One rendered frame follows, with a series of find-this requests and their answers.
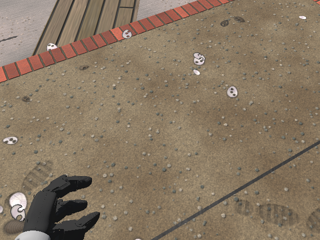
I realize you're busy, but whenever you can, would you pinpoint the robot left hand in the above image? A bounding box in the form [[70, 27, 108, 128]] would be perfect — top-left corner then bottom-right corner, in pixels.
[[22, 174, 100, 240]]

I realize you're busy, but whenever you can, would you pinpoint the left robot forearm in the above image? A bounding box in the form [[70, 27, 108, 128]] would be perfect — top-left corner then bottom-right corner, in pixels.
[[15, 230, 51, 240]]

